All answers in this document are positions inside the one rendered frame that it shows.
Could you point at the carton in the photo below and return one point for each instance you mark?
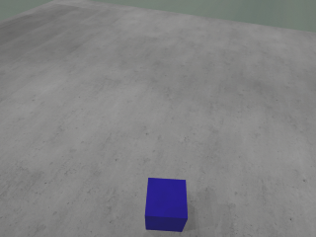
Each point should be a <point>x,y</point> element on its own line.
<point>166,206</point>

